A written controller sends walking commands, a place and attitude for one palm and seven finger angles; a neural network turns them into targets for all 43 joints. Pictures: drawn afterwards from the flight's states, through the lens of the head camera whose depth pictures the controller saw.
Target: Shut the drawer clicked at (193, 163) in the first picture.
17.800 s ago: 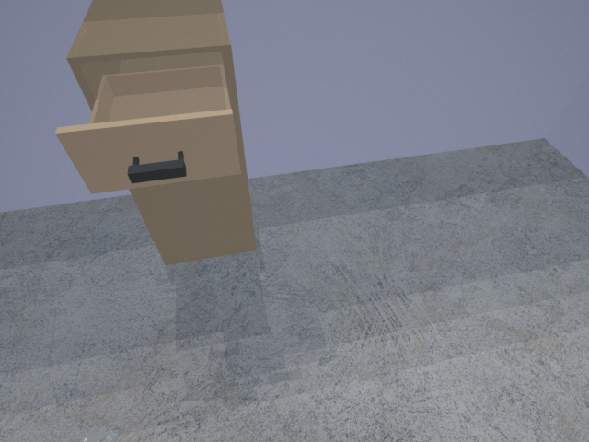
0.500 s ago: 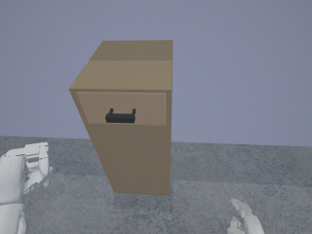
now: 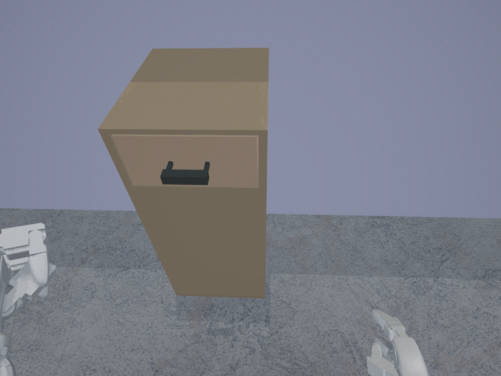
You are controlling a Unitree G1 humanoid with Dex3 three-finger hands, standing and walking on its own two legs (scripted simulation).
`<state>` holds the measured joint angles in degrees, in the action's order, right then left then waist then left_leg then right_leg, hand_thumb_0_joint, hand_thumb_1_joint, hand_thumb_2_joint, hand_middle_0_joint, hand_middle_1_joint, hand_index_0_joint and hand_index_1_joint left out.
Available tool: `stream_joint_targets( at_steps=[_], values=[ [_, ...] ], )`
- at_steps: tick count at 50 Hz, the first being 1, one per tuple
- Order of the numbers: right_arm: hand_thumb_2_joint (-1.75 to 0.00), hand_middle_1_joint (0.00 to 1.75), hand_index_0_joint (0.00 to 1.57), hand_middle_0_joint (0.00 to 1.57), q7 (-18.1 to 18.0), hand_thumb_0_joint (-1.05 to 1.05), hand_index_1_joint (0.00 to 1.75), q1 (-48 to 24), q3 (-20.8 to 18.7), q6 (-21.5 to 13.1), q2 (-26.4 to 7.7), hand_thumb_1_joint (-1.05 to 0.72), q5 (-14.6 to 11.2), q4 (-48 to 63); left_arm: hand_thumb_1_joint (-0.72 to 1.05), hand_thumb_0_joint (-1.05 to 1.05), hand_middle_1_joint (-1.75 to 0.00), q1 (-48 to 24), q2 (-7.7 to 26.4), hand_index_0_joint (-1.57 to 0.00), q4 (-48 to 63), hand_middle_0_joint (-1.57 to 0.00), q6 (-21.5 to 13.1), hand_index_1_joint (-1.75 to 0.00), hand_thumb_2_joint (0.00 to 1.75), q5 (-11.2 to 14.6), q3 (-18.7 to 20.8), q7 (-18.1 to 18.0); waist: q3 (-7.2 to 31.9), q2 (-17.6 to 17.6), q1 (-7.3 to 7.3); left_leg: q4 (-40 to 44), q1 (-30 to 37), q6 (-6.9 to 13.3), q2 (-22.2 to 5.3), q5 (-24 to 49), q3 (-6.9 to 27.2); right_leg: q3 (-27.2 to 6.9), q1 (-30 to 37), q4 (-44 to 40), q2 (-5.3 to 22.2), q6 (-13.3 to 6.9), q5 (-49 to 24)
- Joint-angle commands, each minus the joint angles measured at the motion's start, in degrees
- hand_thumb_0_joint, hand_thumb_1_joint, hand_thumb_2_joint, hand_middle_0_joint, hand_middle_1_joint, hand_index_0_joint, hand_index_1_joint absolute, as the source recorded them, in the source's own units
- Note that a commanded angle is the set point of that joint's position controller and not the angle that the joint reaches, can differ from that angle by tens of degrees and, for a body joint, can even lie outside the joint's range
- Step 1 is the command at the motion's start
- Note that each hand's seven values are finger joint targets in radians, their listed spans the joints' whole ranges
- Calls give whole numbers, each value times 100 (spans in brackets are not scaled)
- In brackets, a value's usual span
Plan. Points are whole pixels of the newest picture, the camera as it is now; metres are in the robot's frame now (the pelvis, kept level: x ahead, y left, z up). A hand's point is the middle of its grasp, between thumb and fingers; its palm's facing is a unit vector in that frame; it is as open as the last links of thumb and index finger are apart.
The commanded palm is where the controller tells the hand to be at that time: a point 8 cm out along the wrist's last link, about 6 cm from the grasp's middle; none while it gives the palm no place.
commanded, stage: step back with the hand held close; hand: left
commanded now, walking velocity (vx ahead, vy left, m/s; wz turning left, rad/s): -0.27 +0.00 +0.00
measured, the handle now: (186, 171) +0.55 +0.20 -0.01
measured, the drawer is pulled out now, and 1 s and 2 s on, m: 0.00 0.00 0.00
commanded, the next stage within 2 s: stop stepping back and stand still in 1.18 s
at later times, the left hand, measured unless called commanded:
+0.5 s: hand (17, 330) +0.13 +0.25 +0.16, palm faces +0.39 -0.80 -0.45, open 3.2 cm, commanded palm +0.07 +0.29 +0.17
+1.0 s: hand out of the picture +0.06 +0.24 +0.16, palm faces +0.30 -0.82 -0.49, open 3.2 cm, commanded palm -0.01 +0.29 +0.17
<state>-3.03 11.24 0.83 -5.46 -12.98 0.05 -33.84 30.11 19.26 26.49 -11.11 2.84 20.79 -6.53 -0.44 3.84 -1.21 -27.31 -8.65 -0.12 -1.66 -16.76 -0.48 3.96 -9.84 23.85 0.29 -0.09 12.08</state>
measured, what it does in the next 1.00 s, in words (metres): walks backwards: right foot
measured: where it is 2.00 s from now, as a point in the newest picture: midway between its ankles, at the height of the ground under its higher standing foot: outside the picture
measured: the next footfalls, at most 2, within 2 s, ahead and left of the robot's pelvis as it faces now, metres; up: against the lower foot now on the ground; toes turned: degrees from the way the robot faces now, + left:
right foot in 0.76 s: -0.05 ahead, -0.10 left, +0.00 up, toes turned +5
left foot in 1.12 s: -0.07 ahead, +0.11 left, +0.00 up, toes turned +1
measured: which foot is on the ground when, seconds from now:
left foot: down 0.00-0.98, up 1.00-1.00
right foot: down 0.00-0.64, up 0.66-0.74, down 0.76-1.00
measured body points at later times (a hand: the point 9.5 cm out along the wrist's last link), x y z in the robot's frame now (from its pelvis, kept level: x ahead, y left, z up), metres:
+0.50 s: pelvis -0.06 +0.01 -0.01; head -0.04 +0.02 +0.44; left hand +0.10 +0.30 +0.18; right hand +0.12 -0.22 -0.08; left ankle -0.02 +0.12 -0.74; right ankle +0.01 -0.12 -0.74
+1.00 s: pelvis -0.13 +0.01 -0.01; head -0.10 +0.03 +0.44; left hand +0.04 +0.28 +0.19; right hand +0.07 -0.22 -0.08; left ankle -0.03 +0.12 -0.74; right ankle -0.09 -0.11 -0.74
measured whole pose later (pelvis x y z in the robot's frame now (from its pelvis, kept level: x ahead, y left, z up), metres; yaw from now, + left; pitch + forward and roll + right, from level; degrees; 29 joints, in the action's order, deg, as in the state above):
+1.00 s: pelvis -0.13 +0.01 -0.01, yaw +2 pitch +1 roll -3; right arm -3.2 7.4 -1.0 -3.4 -11.2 0.3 -32.8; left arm 36.8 24.7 36.7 -15.3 2.1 21.6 -6.5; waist -2.1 0.9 0.8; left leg -33.5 -27.7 0.4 -0.8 -10.0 2.3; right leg -1.8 -19.5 29.8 -4.5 -0.4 11.8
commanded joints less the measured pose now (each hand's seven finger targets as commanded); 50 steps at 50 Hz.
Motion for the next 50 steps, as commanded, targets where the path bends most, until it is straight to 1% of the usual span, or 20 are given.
stream_joint_targets(
  at_steps=[1, 4, 10, 14, 19, 22, 25, 28, 30, 32, 33, 34, 36, 37, 39, 42, 43, 46, 48, 50],
  values=[
    [-90, 30, 20, 20, -54, 0, 30, -573, -362, -33, -626, -90, 9, 992, 90, 0, -160, 382, 860, -140, 1116, -140, -335, -160, 90, -24, 502, -97, 615, -169, 75, 431, -397, 188, -151, 1876, 164, -383, 491, -103, 397, -5, -1771],
    [-90, 30, 20, 20, -88, 0, 30, -603, -412, 72, -606, -90, -10, 1094, 90, 0, -160, 502, 1078, -140, 1423, -140, -348, -160, 90, -20, 694, -161, 940, -306, 56, 368, -494, 181, -186, 2154, 201, -374, 662, 90, 379, 22, -2084],
    [-90, 30, 20, 20, -176, 0, 30, -596, -439, 103, -627, -90, -10, 1161, 90, 0, -160, 621, 1266, -140, 1792, -140, -372, -160, 90, -13, 863, -244, 1017, 30, 25, 435, -926, 181, -255, 2127, 343, -349, 736, 401, 294, 51, -2058],
    [-90, 30, 20, 20, -167, 0, 30, -542, -442, 51, -617, -90, -12, 1148, 90, 0, -160, 599, 1092, -140, 1673, -140, -385, -160, 90, -39, 749, -261, 702, 69, 61, 663, -1605, 266, -375, 1276, 461, -374, 763, 630, 210, 68, -1434],
    [-90, 30, 20, 20, -155, 0, 30, -499, -433, -61, -646, -90, -31, 1173, 90, 0, -160, 461, 1020, -140, 1670, -140, -465, -160, 90, -102, 696, -284, 376, -4, 112, 824, -2593, 389, -385, -592, 550, -572, 859, 671, 223, 59, -684],
    [-90, 30, 20, 20, -152, 0, 30, -423, -433, -114, -619, -90, -15, 1139, 90, 0, -160, 345, 1069, -140, 1732, -140, -497, -160, 90, -120, 701, -312, 315, -405, 150, 435, -2401, 324, -155, -965, 440, -832, 315, 69, 402, -17, 69],
    [-90, 30, 20, 20, -159, 0, 30, -349, -465, -115, -620, -90, 8, 1043, 90, 0, -160, 238, 1180, -140, 1836, -140, -521, -160, 90, -100, 713, -374, 320, -731, 210, -289, -1504, 171, 115, -782, 220, -1093, -815, -742, 694, -187, 1105],
    [-90, 30, 20, 20, -174, 0, 30, -299, -416, -84, -602, -90, 12, 968, 90, 0, -160, 234, 1120, -140, 1856, -140, -534, -160, 90, -83, 610, -438, 334, -552, 265, -310, -1054, 115, 92, -655, 272, -774, -1395, -819, 694, -185, 1601],
    [-90, 30, 20, 20, -221, 0, 30, -376, -418, -104, -680, -90, 9, 1007, 90, 0, -160, 262, 1183, -140, 2005, -140, -561, -160, 90, -95, 657, -457, 256, 114, 265, 496, -1458, 205, -176, -1054, 665, -494, -1094, -340, 306, -17, 1607],
    [-90, 30, 20, 20, -241, 0, 30, -481, -406, -156, -737, -90, -6, 1108, 90, 0, -160, 443, 1106, -140, 1999, -140, -578, -160, 90, -178, 727, -443, 335, 974, 197, 1791, -3032, 557, -880, -1966, 1538, -306, 514, 1411, -300, 143, 560],
    [-90, 30, 20, 20, -235, 0, 30, -491, -424, -180, -674, -90, 2, 1154, 90, 0, -160, 399, 1141, -140, 2116, -140, -581, -160, 90, -216, 780, -413, 399, 1041, 125, 1755, -3189, 626, -1024, -1571, 1689, -343, 687, 1881, -384, 147, 20],
    [-90, 30, 20, 20, -231, 0, 30, -490, -447, -216, -618, -90, 25, 1155, 90, 0, -160, 457, 1244, -140, 2125, -140, -588, -160, 90, -226, 895, -398, 550, 752, 98, 1394, -2937, 644, -1008, -786, 1540, -451, 636, 1829, -342, 133, -331],
    [-90, 30, 20, 20, -209, 0, 30, -584, -472, -318, -634, -90, 53, 1141, 90, 0, -160, 623, 1217, -140, 1973, -140, -650, -160, 90, -242, 954, -345, 541, 420, 71, 1187, -3305, 705, -937, -721, 1389, -590, 994, 1660, -361, 135, -278],
    [-90, 30, 20, 20, -189, 0, 30, -543, -487, -346, -674, -90, 70, 1076, 90, 0, -160, 719, 1138, -140, 1868, -140, -703, -160, 90, -249, 949, -303, 391, 539, 92, 1176, -3466, 708, -901, -889, 1356, -636, 1057, 1493, -380, 113, -341],
    [-90, 30, 20, 20, -132, 0, 30, -405, -456, -343, -674, -90, 78, 903, 90, 0, -160, 795, 1147, -140, 2031, -140, -761, -160, 90, -120, 847, -232, 735, 102, 149, 479, -2194, 481, -575, 1069, 995, -807, 464, 816, -169, 31, -1663],
    [-90, 30, 20, 20, -108, 0, 30, -352, -474, -295, -634, -90, 87, 791, 90, 0, -160, 785, 1203, -140, 2209, -140, -768, -160, 90, -46, 779, -188, 1683, 54, 152, -4, -532, 266, -461, 3234, 535, -772, -12, 789, -29, 87, -2489],
    [-90, 30, 20, 20, -101, 0, 30, -406, -499, -255, -618, -90, 71, 825, 90, 0, -160, 805, 1256, -140, 2221, -140, -750, -160, 90, -28, 809, -184, 1791, 17, 140, -58, -379, 262, -473, 3250, 478, -747, -66, 734, -21, 127, -2313],
    [-90, 30, 20, 20, -103, 0, 30, -594, -496, -102, -557, -90, 46, 946, 90, 0, -160, 923, 1348, -140, 2024, -140, -703, -160, 90, 0, 960, -171, 1346, -292, 171, -84, -1041, 243, -327, 1589, 448, -1035, -192, 321, 162, 53, -1789],
    [-90, 30, 20, 20, -100, 0, 30, -568, -531, -3, -524, -90, 8, 963, 90, 0, -160, 752, 1420, -140, 1973, -140, -732, -160, 90, 4, 978, -196, 942, -739, 248, -775, -1091, 77, 124, 127, 192, -1629, -988, -501, 708, -232, -754],
    [-90, 30, 20, 20, -99, 0, 30, -538, -590, 74, -488, -90, 3, 884, 90, 0, -160, 586, 1526, -140, 1961, -140, -715, -160, 90, 41, 1029, -302, 764, -1171, 228, -2110, -695, -79, 371, -244, 161, -2061, -2149, -1188, 1377, -706, 467]
  ],
)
